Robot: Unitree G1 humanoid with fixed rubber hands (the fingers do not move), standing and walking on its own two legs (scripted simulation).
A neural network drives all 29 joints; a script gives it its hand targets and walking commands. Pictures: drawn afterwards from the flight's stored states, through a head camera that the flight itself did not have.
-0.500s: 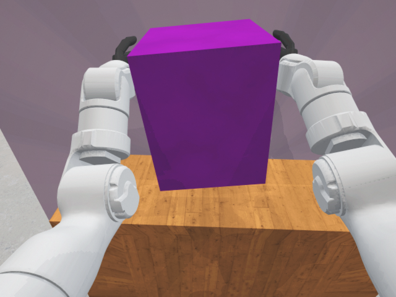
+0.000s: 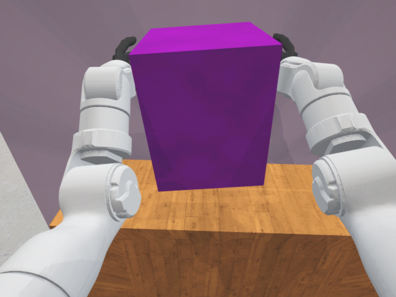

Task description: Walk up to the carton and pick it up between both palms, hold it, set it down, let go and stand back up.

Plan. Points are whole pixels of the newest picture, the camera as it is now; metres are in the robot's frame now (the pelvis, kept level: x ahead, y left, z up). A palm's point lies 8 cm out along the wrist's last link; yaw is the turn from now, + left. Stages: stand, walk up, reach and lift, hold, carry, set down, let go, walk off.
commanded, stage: hold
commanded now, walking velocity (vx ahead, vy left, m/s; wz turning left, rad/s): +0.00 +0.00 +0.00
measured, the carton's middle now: (205, 104) +0.37 -0.01 +0.29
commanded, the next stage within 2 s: none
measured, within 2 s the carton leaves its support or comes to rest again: neither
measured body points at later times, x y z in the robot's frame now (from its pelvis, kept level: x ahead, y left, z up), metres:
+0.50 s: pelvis +0.00 +0.00 +0.00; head -0.10 +0.02 +0.44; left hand +0.39 +0.15 +0.33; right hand +0.38 -0.15 +0.34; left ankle +0.01 +0.12 -0.75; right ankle +0.00 -0.11 -0.75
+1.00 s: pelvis +0.00 +0.00 +0.00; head -0.10 +0.02 +0.44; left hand +0.39 +0.14 +0.34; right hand +0.38 -0.15 +0.35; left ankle +0.01 +0.12 -0.75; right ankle +0.00 -0.11 -0.75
